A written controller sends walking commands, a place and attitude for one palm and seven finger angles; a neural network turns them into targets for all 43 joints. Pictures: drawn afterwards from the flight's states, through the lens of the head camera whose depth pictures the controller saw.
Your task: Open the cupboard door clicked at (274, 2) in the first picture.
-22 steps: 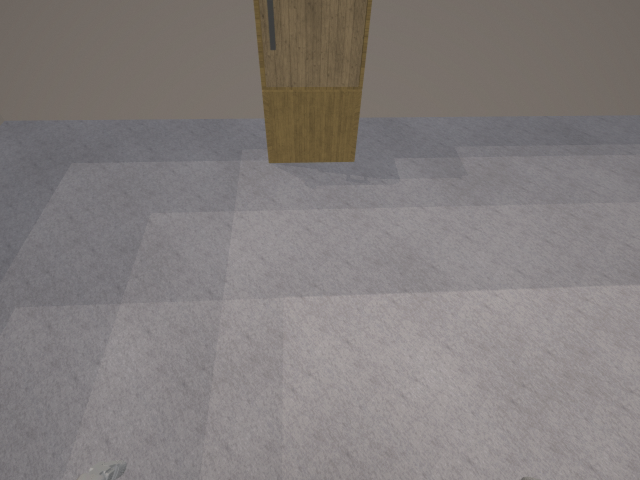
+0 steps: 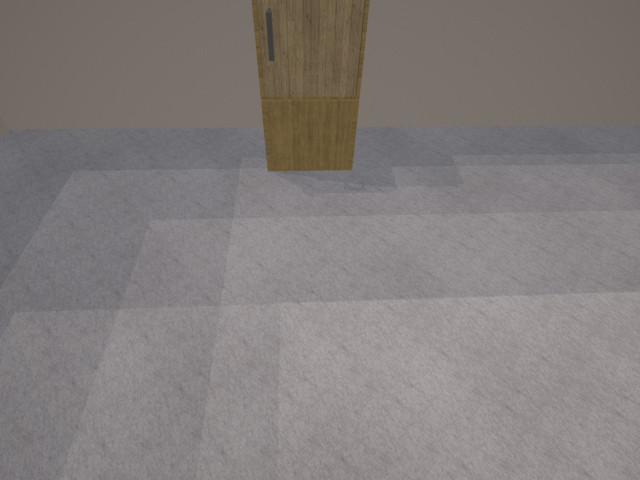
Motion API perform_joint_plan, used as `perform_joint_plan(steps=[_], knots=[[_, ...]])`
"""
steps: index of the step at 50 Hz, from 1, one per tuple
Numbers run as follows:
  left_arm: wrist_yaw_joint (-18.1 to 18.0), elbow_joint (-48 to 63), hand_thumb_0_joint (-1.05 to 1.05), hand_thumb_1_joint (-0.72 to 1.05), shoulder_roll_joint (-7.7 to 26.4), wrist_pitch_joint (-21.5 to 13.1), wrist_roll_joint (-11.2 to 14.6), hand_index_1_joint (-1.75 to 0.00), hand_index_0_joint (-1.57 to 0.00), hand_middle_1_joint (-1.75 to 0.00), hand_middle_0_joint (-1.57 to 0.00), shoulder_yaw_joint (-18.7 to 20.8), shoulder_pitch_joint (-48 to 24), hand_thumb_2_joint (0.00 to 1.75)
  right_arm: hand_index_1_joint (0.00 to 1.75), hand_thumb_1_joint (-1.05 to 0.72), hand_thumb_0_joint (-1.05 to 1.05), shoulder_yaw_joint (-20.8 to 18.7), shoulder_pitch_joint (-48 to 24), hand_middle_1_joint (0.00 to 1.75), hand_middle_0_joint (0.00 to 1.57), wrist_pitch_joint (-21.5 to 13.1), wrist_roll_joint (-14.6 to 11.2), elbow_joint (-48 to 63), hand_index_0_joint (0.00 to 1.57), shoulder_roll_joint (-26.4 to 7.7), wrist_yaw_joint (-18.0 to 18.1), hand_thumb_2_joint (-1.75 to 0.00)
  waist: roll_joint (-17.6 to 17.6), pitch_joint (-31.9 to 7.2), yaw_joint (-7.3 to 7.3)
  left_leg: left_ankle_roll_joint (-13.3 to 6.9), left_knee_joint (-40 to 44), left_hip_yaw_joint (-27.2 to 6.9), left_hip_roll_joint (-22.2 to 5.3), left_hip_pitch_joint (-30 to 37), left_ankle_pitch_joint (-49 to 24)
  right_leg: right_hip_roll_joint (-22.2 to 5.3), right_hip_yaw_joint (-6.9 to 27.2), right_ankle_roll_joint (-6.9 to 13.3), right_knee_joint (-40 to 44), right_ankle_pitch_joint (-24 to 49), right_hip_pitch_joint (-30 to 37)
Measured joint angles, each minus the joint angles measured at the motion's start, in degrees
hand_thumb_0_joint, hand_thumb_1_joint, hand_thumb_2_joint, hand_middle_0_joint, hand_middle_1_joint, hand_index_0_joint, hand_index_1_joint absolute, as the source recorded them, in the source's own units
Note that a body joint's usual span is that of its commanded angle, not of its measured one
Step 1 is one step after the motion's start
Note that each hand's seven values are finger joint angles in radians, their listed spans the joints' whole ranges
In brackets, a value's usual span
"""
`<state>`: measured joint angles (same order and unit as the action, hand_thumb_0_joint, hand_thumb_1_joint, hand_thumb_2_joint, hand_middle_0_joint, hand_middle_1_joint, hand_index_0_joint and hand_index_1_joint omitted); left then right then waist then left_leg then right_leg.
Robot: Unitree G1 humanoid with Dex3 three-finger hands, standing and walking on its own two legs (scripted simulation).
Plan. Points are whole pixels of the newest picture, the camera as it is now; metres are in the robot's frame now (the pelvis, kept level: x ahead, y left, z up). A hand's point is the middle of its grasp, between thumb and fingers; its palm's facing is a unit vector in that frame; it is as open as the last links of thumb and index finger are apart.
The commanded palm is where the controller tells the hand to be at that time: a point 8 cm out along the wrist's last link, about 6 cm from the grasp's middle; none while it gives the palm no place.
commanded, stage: stand and wait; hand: left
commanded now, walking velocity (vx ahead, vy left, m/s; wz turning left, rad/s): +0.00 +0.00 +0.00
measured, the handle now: (270, 34) +1.62 +0.29 -0.09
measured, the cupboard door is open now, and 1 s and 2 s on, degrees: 0 0 0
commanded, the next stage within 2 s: look at it before walking up in 0.58 s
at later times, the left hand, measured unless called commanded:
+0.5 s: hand out of the picture +0.06 +0.24 -0.15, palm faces -0.04 -0.94 -0.33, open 7.4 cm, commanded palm none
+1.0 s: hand out of the picture +0.04 +0.24 -0.16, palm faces -0.04 -0.95 -0.32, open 7.4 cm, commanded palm none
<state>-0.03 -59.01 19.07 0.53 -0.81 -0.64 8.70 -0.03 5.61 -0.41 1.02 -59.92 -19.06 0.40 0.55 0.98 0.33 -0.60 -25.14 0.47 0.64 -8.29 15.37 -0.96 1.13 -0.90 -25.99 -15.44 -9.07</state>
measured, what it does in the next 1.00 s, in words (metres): stands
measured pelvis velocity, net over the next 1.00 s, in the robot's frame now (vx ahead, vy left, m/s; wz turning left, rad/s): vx -0.02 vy -0.01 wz -0.01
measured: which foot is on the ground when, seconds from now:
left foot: down 0.00-1.00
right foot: down 0.00-1.00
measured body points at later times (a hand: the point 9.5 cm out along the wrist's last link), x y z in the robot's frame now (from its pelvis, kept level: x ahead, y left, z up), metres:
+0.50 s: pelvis -0.02 -0.01 +0.00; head -0.03 -0.01 +0.45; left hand +0.06 +0.28 -0.13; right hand +0.05 -0.31 -0.13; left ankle -0.02 +0.11 -0.74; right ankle -0.02 -0.13 -0.74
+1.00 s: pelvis -0.02 -0.01 +0.00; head -0.02 +0.00 +0.45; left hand +0.05 +0.29 -0.13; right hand +0.05 -0.30 -0.13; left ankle -0.02 +0.11 -0.74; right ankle -0.02 -0.13 -0.74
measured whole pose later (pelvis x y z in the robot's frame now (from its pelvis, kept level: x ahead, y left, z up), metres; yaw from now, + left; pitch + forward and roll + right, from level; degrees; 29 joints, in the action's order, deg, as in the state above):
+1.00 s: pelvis -0.02 -0.01 +0.00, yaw +0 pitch -2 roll +0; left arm 0.2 -62.5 19.3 -0.1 -0.9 -0.7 9.0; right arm 0.0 7.5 -0.6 0.7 -64.2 -19.0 0.0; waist 0.6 1.6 0.0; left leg 0.0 -21.8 0.7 -0.2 -8.4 11.7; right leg -0.1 1.4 -0.4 -22.2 -11.4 -9.1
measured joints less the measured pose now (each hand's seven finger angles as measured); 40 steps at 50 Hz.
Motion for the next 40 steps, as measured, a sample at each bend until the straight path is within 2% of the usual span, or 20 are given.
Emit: perform_joint_plan(steps=[12,40], knots=[[0.03,-2.33,0.00,0.90,0.81,-0.28,0.15,-0.30,-0.20,-0.30,-0.21,0.10,0.46,0.90,0.30,-0.90,0.00,0.00,1.98,0.30,0.21,0.30,-0.17,-3.01,0.20,-0.67,-0.09,-0.90,-0.25,0.36,-0.38,0.66,1.53,-0.04,-0.77,0.44,-1.62,0.75,-0.05,0.60,1.70,1.79,0.44],[0.21,-3.10,0.00,0.90,0.12,-0.62,-0.03,-0.30,-0.20,-0.30,-0.21,-0.08,0.06,0.90,0.30,-0.90,0.00,0.05,2.06,0.30,0.21,-0.12,-0.22,-4.10,0.20,0.15,-0.41,-0.90,-0.03,0.31,-0.49,0.79,3.08,0.23,-1.02,-0.17,-3.65,1.00,0.23,0.66,3.43,4.04,-0.22]])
